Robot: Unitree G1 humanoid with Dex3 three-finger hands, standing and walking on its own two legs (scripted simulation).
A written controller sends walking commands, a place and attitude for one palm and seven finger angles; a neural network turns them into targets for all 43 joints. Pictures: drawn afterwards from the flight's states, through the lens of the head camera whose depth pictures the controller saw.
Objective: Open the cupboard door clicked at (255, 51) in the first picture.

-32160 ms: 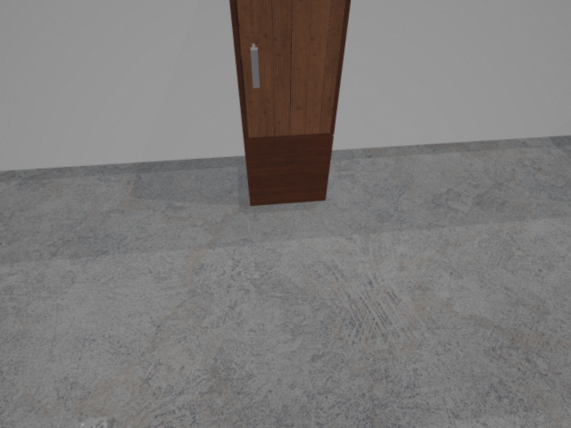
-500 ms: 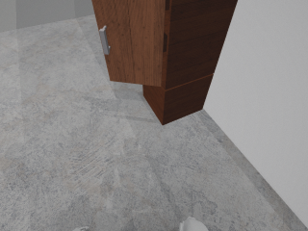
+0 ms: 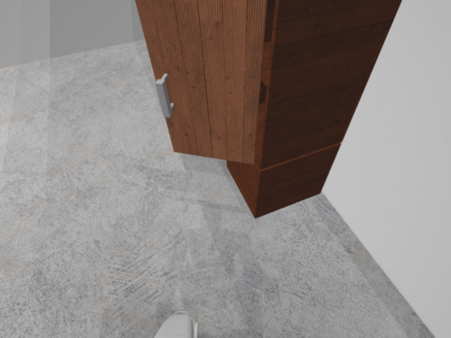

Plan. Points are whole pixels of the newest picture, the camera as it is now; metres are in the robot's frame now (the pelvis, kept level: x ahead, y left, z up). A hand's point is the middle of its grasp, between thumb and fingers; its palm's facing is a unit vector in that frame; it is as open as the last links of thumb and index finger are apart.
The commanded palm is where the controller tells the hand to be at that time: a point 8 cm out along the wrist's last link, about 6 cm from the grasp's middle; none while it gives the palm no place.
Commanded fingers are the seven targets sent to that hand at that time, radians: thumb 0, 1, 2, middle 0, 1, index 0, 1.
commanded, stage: take the last steps up to it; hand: left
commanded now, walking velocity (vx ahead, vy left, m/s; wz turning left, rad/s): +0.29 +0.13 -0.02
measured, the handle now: (166, 95) +0.80 +0.27 -0.05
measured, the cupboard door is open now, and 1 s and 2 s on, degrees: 55 55 55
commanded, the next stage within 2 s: come to a stop and stand still in 0.32 s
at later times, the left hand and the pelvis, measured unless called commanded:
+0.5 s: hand (125, 274) +0.27 +0.27 -0.17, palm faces -0.01 -0.98 -0.21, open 7.3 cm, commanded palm none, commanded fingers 0.00 0.90 0.90 -0.20 -0.30 -0.20 -0.30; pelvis +0.17 +0.09 -0.01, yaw -3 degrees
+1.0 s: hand (117, 286) +0.24 +0.29 -0.19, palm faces +0.00 -0.98 -0.18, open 7.4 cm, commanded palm none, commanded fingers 0.00 0.90 0.90 -0.20 -0.30 -0.20 -0.30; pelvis +0.19 +0.11 -0.01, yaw -3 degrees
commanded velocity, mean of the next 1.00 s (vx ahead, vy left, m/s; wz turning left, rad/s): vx -0.02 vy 0.00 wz -0.03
